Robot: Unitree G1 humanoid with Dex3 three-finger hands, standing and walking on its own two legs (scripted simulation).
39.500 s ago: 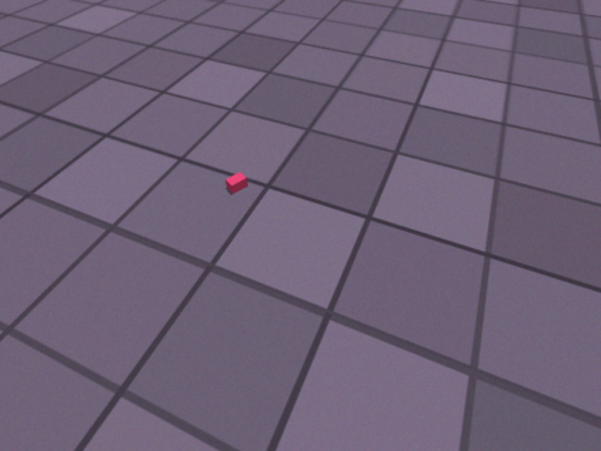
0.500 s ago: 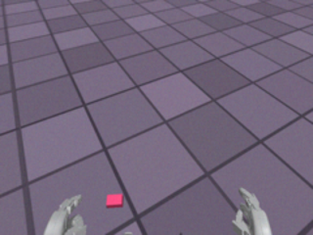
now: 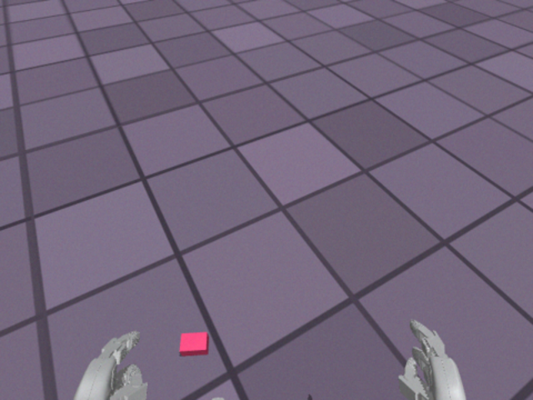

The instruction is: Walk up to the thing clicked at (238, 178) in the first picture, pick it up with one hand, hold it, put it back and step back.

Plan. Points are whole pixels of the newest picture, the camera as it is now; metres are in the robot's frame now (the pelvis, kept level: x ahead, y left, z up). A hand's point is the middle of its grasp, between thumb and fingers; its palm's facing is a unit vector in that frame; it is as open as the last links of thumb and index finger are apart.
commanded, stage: home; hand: left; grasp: from above
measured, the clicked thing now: (194, 344) +0.42 +0.24 -0.69
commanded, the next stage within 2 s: stand in 0.48 s
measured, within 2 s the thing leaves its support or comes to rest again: neither
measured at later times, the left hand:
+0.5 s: hand (141, 397) +0.16 +0.18 -0.04, palm faces +0.05 -0.98 -0.21, open 7.4 cm
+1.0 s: hand out of the picture +0.05 +0.25 -0.11, palm faces +0.04 -0.94 -0.33, open 7.4 cm
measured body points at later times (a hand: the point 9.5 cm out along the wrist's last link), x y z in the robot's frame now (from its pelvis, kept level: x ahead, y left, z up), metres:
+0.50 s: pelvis -0.01 +0.00 +0.00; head +0.00 +0.01 +0.45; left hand +0.15 +0.23 -0.03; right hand +0.15 -0.24 -0.06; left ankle +0.01 +0.13 -0.68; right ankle -0.01 -0.14 -0.68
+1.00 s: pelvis -0.01 +0.01 +0.04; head +0.00 +0.02 +0.49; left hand +0.05 +0.30 -0.09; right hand +0.07 -0.27 -0.08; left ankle +0.01 +0.13 -0.68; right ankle -0.01 -0.14 -0.68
